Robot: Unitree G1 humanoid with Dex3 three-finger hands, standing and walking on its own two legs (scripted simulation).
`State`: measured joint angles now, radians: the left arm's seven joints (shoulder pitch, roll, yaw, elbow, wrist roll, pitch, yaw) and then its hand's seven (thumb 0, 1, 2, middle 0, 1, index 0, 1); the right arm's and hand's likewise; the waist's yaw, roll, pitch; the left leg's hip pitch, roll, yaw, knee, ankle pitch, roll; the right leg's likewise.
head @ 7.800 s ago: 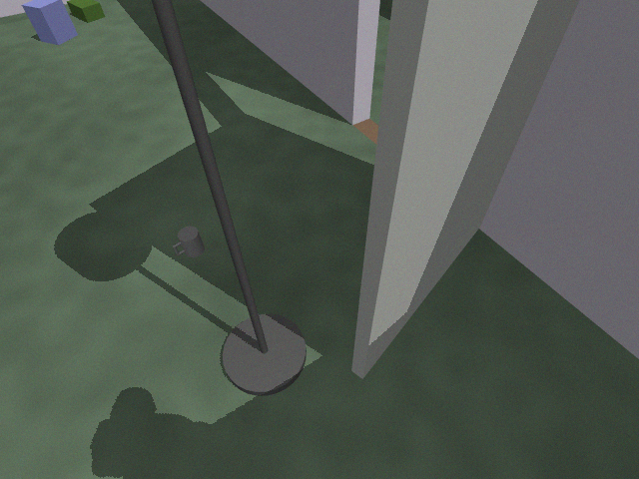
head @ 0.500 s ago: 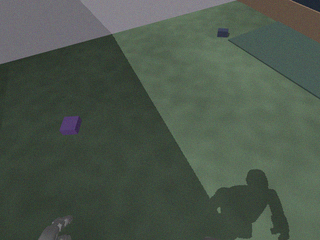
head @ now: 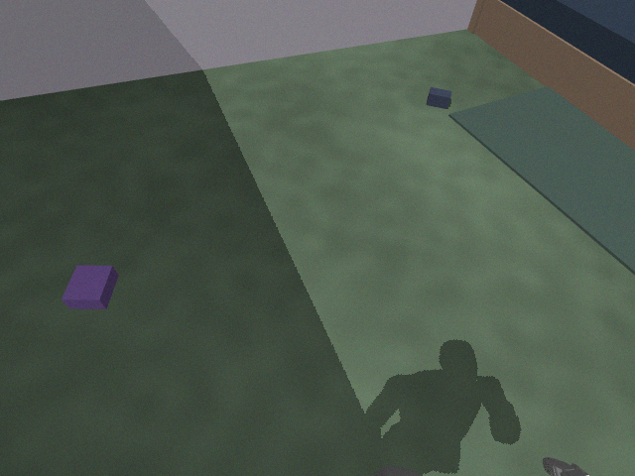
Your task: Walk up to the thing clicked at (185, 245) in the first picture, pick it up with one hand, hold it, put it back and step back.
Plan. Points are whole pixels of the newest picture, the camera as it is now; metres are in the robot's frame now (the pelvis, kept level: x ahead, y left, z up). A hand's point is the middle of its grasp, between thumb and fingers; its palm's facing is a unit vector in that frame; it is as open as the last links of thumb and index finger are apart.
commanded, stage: walk up
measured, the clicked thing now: out of the picture -0.13 -1.15 -0.71
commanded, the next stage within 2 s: none
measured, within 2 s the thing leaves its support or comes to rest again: neither
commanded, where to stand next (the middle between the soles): +0.79 -0.01 m, yaw +1 degrees
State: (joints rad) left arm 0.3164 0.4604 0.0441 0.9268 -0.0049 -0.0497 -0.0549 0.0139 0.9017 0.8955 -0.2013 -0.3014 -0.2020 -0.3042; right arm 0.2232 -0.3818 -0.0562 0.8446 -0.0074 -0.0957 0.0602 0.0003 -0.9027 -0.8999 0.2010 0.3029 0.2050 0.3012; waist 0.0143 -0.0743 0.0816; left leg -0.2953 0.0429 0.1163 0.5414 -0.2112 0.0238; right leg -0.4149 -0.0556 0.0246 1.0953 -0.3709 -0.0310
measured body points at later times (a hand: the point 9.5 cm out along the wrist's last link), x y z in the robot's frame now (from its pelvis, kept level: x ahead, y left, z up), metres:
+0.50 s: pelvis +0.23 -0.06 +0.01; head +0.25 -0.08 +0.46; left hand +0.30 +0.27 -0.08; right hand +0.31 -0.37 -0.12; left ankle +0.28 +0.10 -0.68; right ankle +0.25 -0.16 -0.73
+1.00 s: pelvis +0.43 -0.02 +0.01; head +0.45 -0.02 +0.45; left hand +0.47 +0.30 -0.11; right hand +0.50 -0.35 -0.09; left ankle +0.44 +0.09 -0.73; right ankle +0.52 -0.17 -0.69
